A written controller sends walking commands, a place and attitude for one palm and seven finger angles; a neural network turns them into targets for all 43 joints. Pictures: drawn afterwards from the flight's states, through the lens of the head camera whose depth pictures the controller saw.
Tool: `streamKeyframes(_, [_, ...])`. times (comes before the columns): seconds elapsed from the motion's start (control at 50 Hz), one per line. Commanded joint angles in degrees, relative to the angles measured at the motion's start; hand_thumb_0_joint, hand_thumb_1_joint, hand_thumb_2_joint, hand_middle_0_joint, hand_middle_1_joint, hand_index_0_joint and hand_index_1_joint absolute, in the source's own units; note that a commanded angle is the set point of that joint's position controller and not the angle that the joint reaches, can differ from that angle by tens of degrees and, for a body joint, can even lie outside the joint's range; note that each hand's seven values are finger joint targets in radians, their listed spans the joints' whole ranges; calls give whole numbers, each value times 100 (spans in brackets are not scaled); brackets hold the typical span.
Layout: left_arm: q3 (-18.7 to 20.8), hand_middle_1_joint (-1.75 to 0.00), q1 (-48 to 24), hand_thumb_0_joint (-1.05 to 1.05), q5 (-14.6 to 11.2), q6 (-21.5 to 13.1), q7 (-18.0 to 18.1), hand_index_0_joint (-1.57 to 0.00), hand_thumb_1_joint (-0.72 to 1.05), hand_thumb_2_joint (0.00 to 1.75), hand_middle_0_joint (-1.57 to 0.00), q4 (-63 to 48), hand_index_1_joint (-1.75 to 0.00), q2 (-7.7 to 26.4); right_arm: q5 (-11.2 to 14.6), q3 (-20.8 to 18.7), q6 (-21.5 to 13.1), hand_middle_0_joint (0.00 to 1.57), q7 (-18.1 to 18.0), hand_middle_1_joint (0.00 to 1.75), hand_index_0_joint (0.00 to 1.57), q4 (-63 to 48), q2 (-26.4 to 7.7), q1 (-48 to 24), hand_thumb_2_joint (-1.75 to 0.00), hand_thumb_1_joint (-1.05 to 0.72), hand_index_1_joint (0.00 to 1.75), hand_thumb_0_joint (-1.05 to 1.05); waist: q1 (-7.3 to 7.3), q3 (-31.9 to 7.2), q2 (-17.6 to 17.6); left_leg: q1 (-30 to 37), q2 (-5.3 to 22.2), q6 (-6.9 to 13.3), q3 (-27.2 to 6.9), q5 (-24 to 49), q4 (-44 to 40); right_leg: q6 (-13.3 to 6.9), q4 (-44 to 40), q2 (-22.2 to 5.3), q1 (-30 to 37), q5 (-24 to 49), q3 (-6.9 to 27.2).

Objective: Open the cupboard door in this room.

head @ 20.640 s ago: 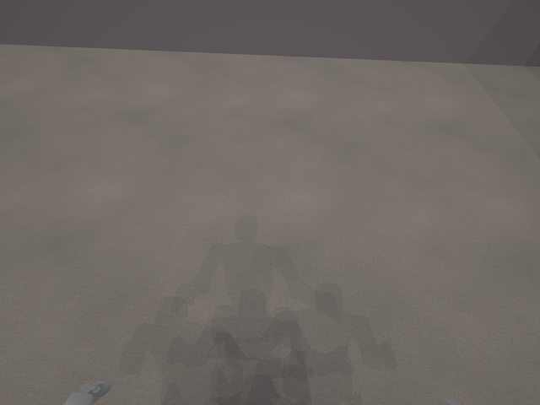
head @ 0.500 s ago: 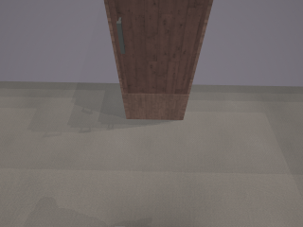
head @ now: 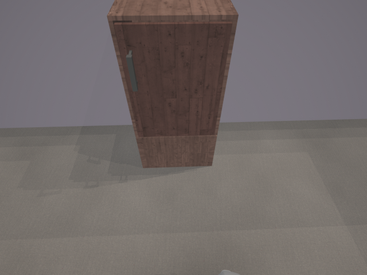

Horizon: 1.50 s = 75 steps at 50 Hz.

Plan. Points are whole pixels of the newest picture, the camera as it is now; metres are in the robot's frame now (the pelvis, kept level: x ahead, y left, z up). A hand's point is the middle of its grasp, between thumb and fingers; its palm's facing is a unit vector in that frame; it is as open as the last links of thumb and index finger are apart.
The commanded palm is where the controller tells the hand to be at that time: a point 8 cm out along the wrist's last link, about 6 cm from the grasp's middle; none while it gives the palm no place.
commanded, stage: take the last steps up to it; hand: left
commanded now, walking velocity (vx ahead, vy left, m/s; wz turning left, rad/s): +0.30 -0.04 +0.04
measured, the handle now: (133, 71) +0.83 +0.23 -0.01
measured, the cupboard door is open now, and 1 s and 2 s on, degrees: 0 0 0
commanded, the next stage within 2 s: come to a stop and stand still in 0.82 s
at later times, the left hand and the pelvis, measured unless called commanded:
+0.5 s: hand out of the picture +0.06 +0.09 -0.16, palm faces +0.16 -0.97 -0.16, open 7.3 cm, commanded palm none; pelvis +0.13 -0.06 +0.01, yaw +3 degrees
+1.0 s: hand (117, 213) +0.32 +0.21 -0.17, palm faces +0.12 -0.97 -0.21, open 7.4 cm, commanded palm none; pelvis +0.28 +0.01 +0.00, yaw +4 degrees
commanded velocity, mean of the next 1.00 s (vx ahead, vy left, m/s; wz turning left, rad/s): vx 0.19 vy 0.00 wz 0.04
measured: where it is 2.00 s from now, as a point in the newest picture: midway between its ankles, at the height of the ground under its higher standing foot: (176, 273)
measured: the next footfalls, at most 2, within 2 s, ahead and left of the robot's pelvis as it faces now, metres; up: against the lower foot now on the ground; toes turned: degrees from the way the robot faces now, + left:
right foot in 0.06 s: +0.13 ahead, -0.13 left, +0.00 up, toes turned -7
left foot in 0.72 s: +0.29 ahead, +0.12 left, +0.00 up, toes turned +13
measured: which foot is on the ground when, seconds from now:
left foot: down 0.00-0.08, up 0.10-0.70, down 0.72-1.00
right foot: up 0.00-0.04, down 0.06-0.74, up 0.76-1.00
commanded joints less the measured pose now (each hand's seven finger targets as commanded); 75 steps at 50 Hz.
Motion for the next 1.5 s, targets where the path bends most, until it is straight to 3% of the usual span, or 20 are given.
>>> streamKeyframes(0.0, [180, -30, 373, 0, 13, -228, -18, -20, 90, 90, -20, -203, -30, 354, -12, -194, -66, 20, -10, 30, 20, -223, -953, -189, -90, -90, 30, 0, 383, 213, 637, -1390, 1313, 699, -767, 923, 115, -165, -1197, 208, 1444, 565, -246])
streamKeyframes(0.02, [223, -30, 1079, 0, 43, -296, 8, -20, 90, 90, -20, 30, -30, 573, 18, -173, -70, 20, 16, 30, 20, -190, -866, -130, -90, -90, 30, 0, 675, -126, 94, -1702, 899, 496, -431, 842, 1063, -225, -1592, 221, 2376, 571, -156])
streamKeyframes(0.06, [398, -30, 2159, 0, 11, -371, 141, -20, 90, 90, -20, 316, -30, 1502, 104, -75, -54, 20, 88, 30, 20, -459, -403, -163, -90, -90, 30, 0, 989, -640, -2198, -3446, -37, 196, 23, -1856, 4057, -930, -3069, -1947, 3350, -786, 2996])
streamKeyframes(0.08, [361, -30, 1855, 0, -50, -341, 180, -20, 90, 90, -20, 214, -30, 1357, 96, -117, -15, 20, 107, 30, 20, -523, -554, -398, -90, -90, 30, 0, 923, -264, -1435, -3600, 220, 256, -408, -1531, 4655, -1102, -3438, -1973, 2743, -1540, 3052])
streamKeyframes(0.12, [292, -30, 891, 0, -41, -372, 198, -20, 90, 90, -20, -11, -30, 963, 73, -179, 34, 20, 146, 30, 20, -337, -494, -401, -90, -90, 30, 0, 498, 156, -980, -3549, 502, 243, -496, -510, 5156, -997, -3635, -1722, 1647, -2320, 2701])
streamKeyframes(0.2, [97, -30, 626, 0, -38, -490, 227, -20, 90, 90, -20, -33, -30, 384, 6, -156, 199, 20, 190, 30, 20, -4, -159, 182, -90, -90, 30, 0, 53, 139, -404, -3016, 626, 7, -337, 588, 4840, -674, -3607, -1003, 1074, -422, 872])
streamKeyframes(0.44, [65, -30, 1747, 0, 30, -669, 283, -20, 90, 90, -20, 460, -30, 281, 27, -167, 132, 20, 288, 30, 20, -510, -231, -1212, -90, -90, 30, 0, 379, 605, -250, -4101, 783, -156, -276, 888, 3369, -1193, -3783, -1265, 2161, 492, 773])
streamKeyframes(0.6, [86, -30, 2027, 0, 63, -554, 290, -20, 90, 90, -20, 640, -30, 321, 53, -29, -7, 20, 308, 30, 20, -775, -56, -1858, -90, -90, 30, 0, 539, 436, -632, -2976, 364, 119, 288, 379, 1770, -1123, -3011, -1188, 2428, 2378, 220])
streamKeyframes(0.66, [95, -30, 1769, 0, 24, -513, 304, -20, 90, 90, -20, 640, -30, 341, 18, -53, -108, 20, 217, 30, 20, -477, -226, -905, -90, -90, 30, 0, 41, -128, -362, -1328, 104, 198, 501, 882, 770, -824, -1619, -860, 2162, 3326, -218])
streamKeyframes(0.68, [61, -30, 1797, 0, -5, -512, 294, -20, 90, 90, -20, 575, -30, 244, -6, -126, -168, 20, 160, 30, 20, -273, -587, -158, -90, -90, 30, 0, -216, -731, 139, 94, 532, 337, 95, 1738, 609, -588, -468, -558, 1491, 2717, -435])
streamKeyframes(0.72, [-36, -30, 1746, 0, -36, -531, 282, -20, 90, 90, -20, 360, -30, -54, 67, -270, -133, 20, 28, 30, 20, -13, -1317, 750, -90, -90, 30, 0, -426, -1531, 1451, 1710, 2518, 1392, -2043, 4452, 471, -326, 2034, 334, -574, -1834, -231])
streamKeyframes(0.8, [84, -30, 1066, 0, 9, -366, 214, -20, 90, 90, -20, 327, -30, -145, 68, -82, -186, 20, -18, 30, 20, -189, -556, -383, -90, -90, 30, 0, 30, -102, 568, -446, 1933, 1134, -900, 3557, -208, -302, 2360, -197, -592, -762, 297])
streamKeyframes(0.9, [127, -30, 1226, 0, 54, -144, 178, -20, 90, 90, -20, 219, -30, -239, 64, -72, -231, 20, -10, 30, 20, -323, -394, -615, -90, -90, 30, 0, 345, -14, 723, -1148, 1504, 996, -209, 2714, -661, -197, 1688, -134, -265, 88, 183])
streamKeyframes(1.04, [53, -30, 780, 0, 24, -107, 277, -20, 90, 90, -20, -32, -30, 99, 42, -101, -37, 20, -80, 30, 20, -239, -665, -737, -90, -90, 30, 0, 358, -143, 689, -744, 1407, 632, -98, 4283, 479, -197, -1143, 133, 862, 605, -10])
streamKeyframes(1.08, [112, -30, 1011, 0, 53, -171, 316, -20, 90, 90, -20, 3, -30, 509, 103, -117, 42, 20, -60, 30, 20, -208, -537, -613, -90, -90, 30, 0, 436, -352, 144, -1142, 908, 205, 109, 2751, 1102, -255, -1813, -204, 1720, 3144, 314])
streamKeyframes(1.14, [205, -30, 957, 0, 20, -175, 372, -20, 90, 90, -20, -64, -30, 1077, 196, -151, 292, 20, -64, 30, 20, -265, -301, -402, -90, -90, 30, 0, 405, -617, -933, -1918, 75, -101, 115, -1786, 3048, -1593, -1820, -1873, 2153, 6573, 1449])
streamKeyframes(1.22, [257, -30, 374, 0, 32, -93, 467, -20, 90, 90, -20, -299, -30, 938, 174, -178, 426, 20, -38, 30, 20, -312, -382, -682, -90, -90, 30, 0, 386, -627, -725, -2483, 57, -129, -518, -1493, 4510, -1608, -1930, -1602, 1976, 5349, 1269])
streamKeyframes(1.4, [354, -30, 73, 0, 120, -17, 420, -20, 90, 90, -20, -521, -30, 978, 148, -131, 370, 20, 73, 30, 20, -524, -304, -635, -90, -90, 30, 0, 273, -825, -1142, -1785, 4, -173, -160, -734, 2339, -1257, -2130, -1102, 1538, 2660, 1057])
streamKeyframes(1.42, [300, -30, 204, 0, 102, -112, 664, -20, 90, 90, -20, -673, -30, 1160, 212, -203, 168, 20, 52, 30, 20, -945, -677, -277, -90, -90, 30, 0, -129, -2265, -491, -1731, -128, -273, 153, -795, 1583, -1151, -1129, -1251, 3083, 5585, 1500])
streamKeyframes(1.48, [162, -30, 429, 0, -44, 77, 575, -20, 90, 90, -20, -848, -30, 484, 62, -182, 116, 20, 11, 30, 20, -1306, -985, -611, -90, -90, 30, 0, 96, -1374, 1652, -946, 951, 196, -1065, 2315, 222, -438, -267, -74, 1034, 827, 103])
